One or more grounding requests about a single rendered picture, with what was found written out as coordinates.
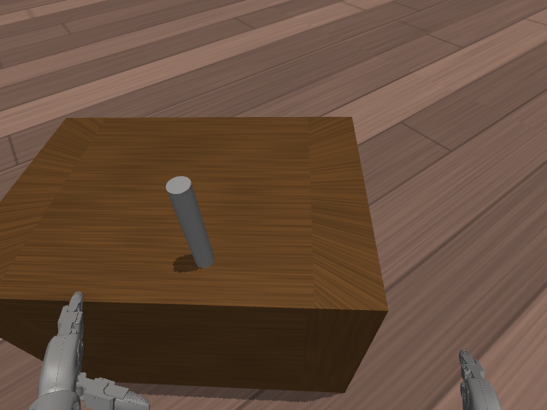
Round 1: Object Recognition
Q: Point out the right robot hand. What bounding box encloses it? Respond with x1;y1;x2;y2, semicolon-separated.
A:
459;350;503;410

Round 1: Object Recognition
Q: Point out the left robot arm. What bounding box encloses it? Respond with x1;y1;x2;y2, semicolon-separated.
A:
28;391;81;410

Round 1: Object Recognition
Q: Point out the left robot hand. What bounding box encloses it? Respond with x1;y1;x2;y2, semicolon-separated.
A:
38;291;150;410

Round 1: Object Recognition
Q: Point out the can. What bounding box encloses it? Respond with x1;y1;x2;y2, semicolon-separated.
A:
166;176;215;268

